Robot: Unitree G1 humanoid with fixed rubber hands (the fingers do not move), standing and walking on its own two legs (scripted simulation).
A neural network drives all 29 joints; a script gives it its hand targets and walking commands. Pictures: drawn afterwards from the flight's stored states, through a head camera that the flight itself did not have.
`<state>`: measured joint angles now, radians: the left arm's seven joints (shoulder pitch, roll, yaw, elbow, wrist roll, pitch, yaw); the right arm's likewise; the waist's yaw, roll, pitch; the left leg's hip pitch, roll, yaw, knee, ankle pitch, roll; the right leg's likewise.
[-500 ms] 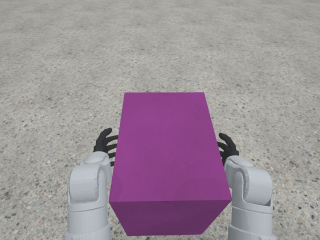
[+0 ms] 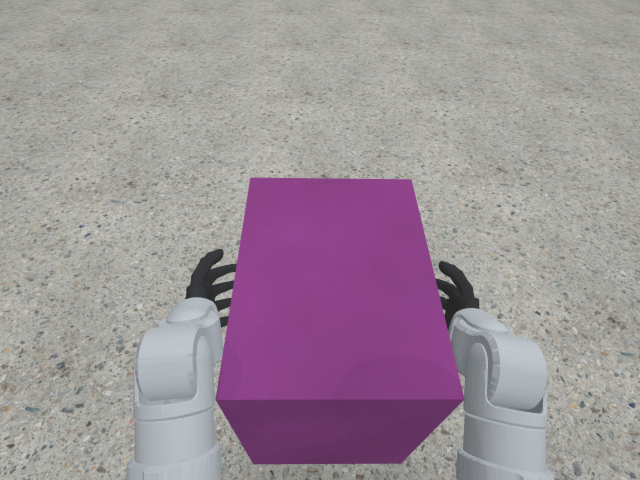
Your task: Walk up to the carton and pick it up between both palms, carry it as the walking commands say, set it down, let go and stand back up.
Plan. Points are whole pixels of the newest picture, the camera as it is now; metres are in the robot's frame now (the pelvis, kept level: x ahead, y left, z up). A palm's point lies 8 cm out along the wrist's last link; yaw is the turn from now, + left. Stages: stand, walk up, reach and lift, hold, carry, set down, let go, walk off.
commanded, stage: carry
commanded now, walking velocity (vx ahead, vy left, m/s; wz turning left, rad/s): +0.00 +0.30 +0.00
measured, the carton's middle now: (329, 327) +0.31 +0.00 +0.03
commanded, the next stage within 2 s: none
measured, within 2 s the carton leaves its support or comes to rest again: neither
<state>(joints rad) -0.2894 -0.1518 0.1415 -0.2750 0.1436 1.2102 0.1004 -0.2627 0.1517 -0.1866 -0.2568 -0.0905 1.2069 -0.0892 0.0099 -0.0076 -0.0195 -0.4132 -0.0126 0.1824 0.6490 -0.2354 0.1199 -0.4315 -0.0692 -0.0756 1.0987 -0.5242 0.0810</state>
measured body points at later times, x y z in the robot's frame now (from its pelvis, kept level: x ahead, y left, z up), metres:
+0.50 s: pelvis -0.05 +0.13 +0.00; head -0.06 +0.13 +0.45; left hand +0.23 +0.30 +0.09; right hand +0.25 +0.00 +0.08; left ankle -0.01 +0.23 -0.72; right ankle -0.05 -0.06 -0.69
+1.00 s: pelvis -0.11 +0.22 +0.00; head -0.11 +0.20 +0.45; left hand +0.19 +0.37 +0.10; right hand +0.19 +0.07 +0.08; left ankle -0.07 +0.32 -0.67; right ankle -0.10 +0.08 -0.72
